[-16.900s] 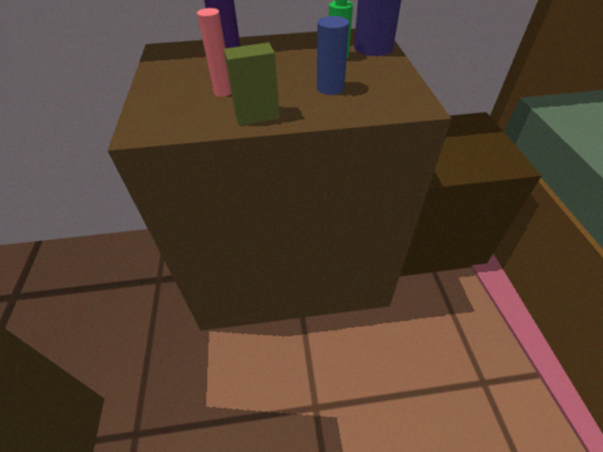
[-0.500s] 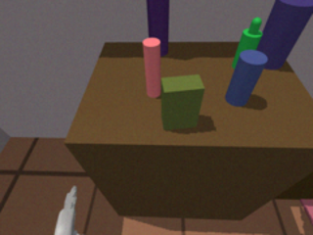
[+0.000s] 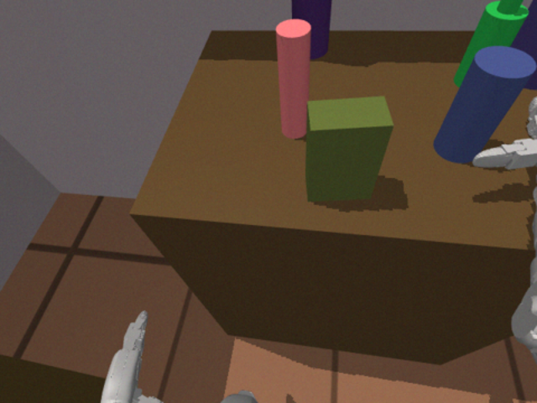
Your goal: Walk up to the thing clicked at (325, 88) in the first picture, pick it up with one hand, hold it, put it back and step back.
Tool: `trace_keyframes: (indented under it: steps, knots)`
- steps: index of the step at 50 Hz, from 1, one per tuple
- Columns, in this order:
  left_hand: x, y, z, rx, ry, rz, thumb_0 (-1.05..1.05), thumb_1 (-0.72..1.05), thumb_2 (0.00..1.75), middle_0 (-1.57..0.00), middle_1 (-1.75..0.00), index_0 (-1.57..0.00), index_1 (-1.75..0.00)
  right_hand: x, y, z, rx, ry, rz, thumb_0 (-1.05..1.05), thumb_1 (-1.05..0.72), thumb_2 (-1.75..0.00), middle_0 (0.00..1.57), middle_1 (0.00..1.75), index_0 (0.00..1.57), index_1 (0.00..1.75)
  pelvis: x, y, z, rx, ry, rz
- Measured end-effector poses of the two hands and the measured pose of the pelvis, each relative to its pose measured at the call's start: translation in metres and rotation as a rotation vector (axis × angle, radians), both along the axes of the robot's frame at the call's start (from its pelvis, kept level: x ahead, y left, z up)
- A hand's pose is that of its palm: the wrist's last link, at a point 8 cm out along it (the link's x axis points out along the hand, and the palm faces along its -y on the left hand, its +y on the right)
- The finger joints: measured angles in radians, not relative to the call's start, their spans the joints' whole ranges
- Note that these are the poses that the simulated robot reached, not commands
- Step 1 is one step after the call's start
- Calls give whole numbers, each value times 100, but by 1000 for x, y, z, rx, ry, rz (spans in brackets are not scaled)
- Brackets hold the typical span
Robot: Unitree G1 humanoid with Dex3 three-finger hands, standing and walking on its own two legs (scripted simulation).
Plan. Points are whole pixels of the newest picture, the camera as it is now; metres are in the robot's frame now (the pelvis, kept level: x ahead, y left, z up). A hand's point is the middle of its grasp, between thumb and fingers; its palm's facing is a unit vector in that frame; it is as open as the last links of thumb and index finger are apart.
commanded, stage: close in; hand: right
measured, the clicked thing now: (476, 110) +0.51 -0.21 +0.14
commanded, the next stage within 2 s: rest palm in 0.16 s
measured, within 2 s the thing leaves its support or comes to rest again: leaves its support in 1.68 s
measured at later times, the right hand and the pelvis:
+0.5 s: hand (476, 108) +0.50 -0.20 +0.15, palm faces +0.24 +0.97 +0.02, open 17.5 cm; pelvis +0.00 +0.00 +0.00, yaw -1 degrees
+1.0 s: hand (477, 103) +0.49 -0.20 +0.17, palm faces +0.24 +0.97 +0.00, open 11.1 cm; pelvis -0.01 +0.01 +0.00, yaw +0 degrees
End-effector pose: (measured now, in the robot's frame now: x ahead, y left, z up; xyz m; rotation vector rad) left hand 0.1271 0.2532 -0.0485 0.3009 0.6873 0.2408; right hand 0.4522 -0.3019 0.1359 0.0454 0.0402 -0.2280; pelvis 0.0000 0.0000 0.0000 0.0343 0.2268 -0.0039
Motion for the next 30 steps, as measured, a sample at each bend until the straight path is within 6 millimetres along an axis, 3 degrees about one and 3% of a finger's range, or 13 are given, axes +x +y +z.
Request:
trace_keyframes:
  steps: [11,25,30]
  knots:
    - [17,-1,4,-52,-54,-10,-1,-57,7,-6,-5,-5,-7,5,26,10,-19,-12,-11,-2,56,-3,4,5,5,5,6,0,-2,-9,-6,-6]
    - [11,10,-4,-67,-7,1,-1,-59,11,-6,-4,-3,-8,11,51,17,-29,-21,-18,-2,56,-9,3,7,4,7,3,4,-4,-18,-6,-6]
    - [11,11,-1,-75,-30,-3,-1,-59,11,-6,-4,-3,-8,8,57,20,-32,-15,-20,-2,53,-15,11,16,13,16,2,6,-3,-23,-15,-6]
